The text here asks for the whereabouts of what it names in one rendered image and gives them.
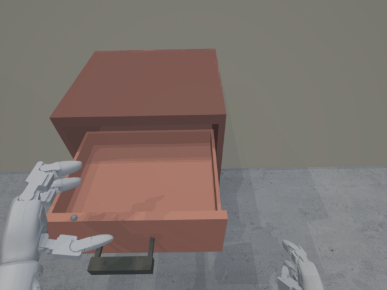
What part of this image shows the drawer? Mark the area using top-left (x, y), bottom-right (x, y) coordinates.
top-left (46, 129), bottom-right (228, 254)

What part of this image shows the handle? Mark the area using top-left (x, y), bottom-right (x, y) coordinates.
top-left (87, 237), bottom-right (155, 275)

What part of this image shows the cabinet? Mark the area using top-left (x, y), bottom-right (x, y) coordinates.
top-left (50, 48), bottom-right (226, 186)

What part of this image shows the right robot hand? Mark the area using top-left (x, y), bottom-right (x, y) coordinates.
top-left (278, 240), bottom-right (324, 290)

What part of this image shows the left robot hand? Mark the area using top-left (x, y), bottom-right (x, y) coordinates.
top-left (1, 161), bottom-right (114, 264)

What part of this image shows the left robot forearm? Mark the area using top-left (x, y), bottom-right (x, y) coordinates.
top-left (0, 260), bottom-right (44, 290)

